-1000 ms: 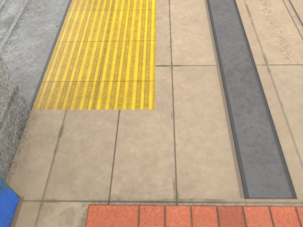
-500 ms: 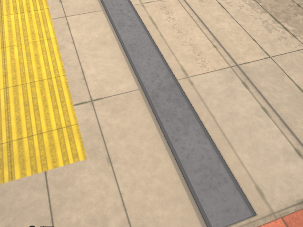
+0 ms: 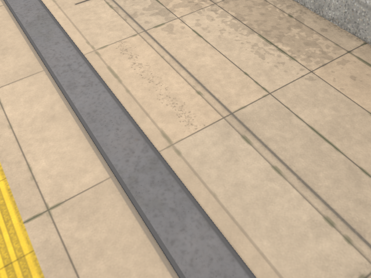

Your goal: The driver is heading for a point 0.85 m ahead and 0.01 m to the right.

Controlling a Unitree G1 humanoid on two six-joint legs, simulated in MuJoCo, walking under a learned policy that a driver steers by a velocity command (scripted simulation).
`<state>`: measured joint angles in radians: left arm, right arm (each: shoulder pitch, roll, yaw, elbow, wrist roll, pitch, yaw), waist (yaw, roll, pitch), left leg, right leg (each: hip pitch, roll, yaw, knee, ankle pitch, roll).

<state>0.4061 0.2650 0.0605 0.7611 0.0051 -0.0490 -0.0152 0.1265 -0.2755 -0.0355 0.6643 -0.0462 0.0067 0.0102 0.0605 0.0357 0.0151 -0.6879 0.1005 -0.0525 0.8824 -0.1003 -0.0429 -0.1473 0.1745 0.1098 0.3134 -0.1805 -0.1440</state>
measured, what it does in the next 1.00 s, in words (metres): goes down: left foot 0.04 m lower, then right foot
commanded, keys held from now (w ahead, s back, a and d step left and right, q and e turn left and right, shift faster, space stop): w+e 0.08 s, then e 0.10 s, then no key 0.82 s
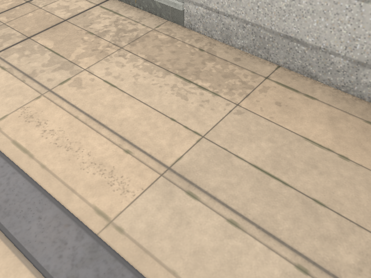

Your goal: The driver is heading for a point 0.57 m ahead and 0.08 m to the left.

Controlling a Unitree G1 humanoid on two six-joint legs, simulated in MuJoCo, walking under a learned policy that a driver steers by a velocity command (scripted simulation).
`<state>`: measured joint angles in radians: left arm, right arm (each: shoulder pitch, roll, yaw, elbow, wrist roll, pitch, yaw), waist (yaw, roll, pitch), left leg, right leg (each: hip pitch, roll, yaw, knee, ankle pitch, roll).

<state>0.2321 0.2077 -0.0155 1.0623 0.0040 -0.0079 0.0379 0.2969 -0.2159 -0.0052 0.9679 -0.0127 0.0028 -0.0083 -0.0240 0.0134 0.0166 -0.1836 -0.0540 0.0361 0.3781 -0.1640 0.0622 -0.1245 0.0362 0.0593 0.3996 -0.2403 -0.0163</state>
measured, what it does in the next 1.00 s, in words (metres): walks ahead: left foot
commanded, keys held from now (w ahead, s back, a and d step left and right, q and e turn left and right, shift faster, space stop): no key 0.22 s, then w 0.78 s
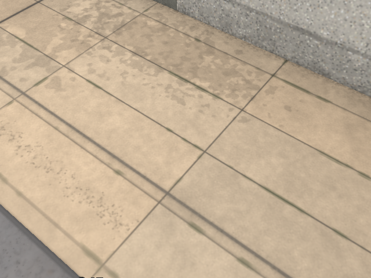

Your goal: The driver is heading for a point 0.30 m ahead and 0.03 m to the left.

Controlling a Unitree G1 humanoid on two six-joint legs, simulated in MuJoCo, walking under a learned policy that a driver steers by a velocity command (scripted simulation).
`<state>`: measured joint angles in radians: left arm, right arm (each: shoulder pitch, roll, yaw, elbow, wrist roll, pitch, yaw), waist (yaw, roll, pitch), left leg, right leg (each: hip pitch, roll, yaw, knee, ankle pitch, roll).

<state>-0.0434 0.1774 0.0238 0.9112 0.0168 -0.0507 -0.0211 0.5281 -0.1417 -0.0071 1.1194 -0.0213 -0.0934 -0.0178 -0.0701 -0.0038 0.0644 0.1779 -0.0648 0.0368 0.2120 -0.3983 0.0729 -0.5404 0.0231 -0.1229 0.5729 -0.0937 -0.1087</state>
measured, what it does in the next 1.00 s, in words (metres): walks ahead: right foot, then left foot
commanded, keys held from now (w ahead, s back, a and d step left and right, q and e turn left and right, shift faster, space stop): w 0.08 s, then no key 0.92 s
